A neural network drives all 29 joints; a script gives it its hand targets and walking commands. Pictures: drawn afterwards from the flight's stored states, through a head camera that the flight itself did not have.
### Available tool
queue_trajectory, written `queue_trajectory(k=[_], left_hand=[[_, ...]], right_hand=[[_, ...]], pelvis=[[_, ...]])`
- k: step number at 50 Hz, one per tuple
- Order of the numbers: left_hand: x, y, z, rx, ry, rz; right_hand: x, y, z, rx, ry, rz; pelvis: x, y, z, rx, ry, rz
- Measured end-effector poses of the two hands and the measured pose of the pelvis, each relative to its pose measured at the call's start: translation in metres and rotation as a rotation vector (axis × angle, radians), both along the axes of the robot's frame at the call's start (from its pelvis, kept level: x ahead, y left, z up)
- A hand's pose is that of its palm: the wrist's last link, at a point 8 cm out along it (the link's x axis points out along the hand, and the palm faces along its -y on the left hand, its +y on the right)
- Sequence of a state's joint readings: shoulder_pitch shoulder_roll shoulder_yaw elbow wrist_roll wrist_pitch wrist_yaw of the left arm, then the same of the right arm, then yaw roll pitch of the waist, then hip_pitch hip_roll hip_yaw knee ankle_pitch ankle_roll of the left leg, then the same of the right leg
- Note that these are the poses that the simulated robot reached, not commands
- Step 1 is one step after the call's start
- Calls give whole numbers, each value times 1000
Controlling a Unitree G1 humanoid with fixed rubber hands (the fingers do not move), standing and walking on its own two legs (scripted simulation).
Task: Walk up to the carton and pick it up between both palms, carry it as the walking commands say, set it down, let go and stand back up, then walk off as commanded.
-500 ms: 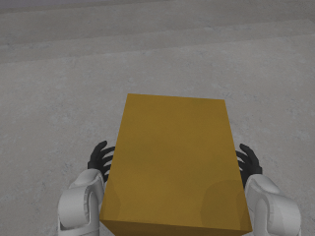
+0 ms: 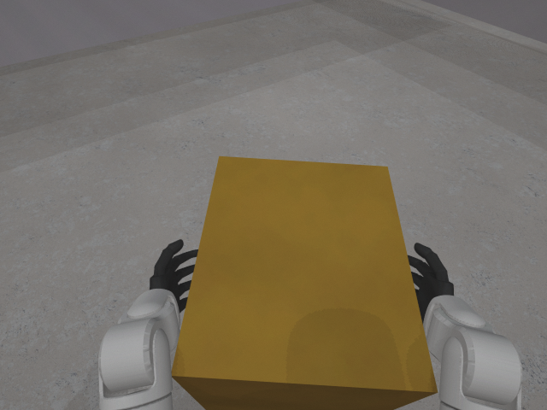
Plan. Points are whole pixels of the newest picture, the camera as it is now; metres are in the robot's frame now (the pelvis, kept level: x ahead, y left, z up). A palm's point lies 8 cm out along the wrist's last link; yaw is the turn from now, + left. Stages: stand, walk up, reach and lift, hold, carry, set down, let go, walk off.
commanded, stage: carry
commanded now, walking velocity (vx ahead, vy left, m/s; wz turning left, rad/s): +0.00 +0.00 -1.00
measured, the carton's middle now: (294, 291) +0.29 +0.01 +0.01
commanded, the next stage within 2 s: none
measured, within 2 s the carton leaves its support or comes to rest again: neither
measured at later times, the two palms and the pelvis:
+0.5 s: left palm (287, 257) +0.30 +0.02 +0.10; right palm out of the picture +0.13 -0.28 +0.11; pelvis -0.01 -0.01 +0.03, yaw -30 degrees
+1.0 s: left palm (422, 296) +0.25 -0.15 +0.10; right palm out of the picture -0.04 -0.33 +0.11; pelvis -0.03 -0.03 +0.03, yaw -59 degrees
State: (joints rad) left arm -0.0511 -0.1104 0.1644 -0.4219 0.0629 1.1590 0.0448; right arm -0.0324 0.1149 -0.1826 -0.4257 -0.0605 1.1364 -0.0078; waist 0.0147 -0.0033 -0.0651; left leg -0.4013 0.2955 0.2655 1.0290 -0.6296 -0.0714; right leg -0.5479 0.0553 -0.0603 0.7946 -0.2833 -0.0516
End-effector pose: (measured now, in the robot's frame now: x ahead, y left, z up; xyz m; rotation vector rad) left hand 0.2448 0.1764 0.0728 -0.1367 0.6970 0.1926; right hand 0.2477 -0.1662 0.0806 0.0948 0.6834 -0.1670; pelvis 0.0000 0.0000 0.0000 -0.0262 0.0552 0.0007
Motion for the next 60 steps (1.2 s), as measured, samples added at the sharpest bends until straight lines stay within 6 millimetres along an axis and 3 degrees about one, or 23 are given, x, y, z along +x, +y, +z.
queue_trajectory(k=[3,7,17,25,31,36,41,50,55,60], left_hand=[[7,-23,-10,5,80,-74],[21,-48,-8,20,110,-171],[46,-91,19,4,36,-357],[51,-156,27,-14,-7,-519],[36,-220,6,9,-14,-641],[21,-256,-5,51,71,-764],[18,-283,4,58,67,-866],[4,-324,24,5,3,-1031],[-20,-360,23,-13,-3,-1143],[-59,-398,12,-9,-22,-1253]], right_hand=[[-18,-22,-13,9,81,-76],[-39,-44,-14,24,111,-175],[-76,-70,18,5,38,-363],[-120,-112,32,-13,-4,-525],[-168,-155,4,6,-10,-638],[-215,-164,-11,48,76,-759],[-244,-166,-4,54,72,-862],[-289,-162,26,-3,11,-1028],[-331,-165,33,-21,7,-1141],[-385,-168,17,-16,-12,-1251]], pelvis=[[-2,-4,6,14,3,-66],[-5,-2,16,35,25,-163],[-4,7,31,33,52,-363],[-8,-12,29,2,47,-530],[-21,-39,2,-2,17,-645],[-29,-41,9,24,16,-750],[-29,-35,19,50,45,-852],[-28,-31,27,34,40,-1032],[-38,-36,26,19,51,-1151],[-59,-47,8,17,29,-1260]])
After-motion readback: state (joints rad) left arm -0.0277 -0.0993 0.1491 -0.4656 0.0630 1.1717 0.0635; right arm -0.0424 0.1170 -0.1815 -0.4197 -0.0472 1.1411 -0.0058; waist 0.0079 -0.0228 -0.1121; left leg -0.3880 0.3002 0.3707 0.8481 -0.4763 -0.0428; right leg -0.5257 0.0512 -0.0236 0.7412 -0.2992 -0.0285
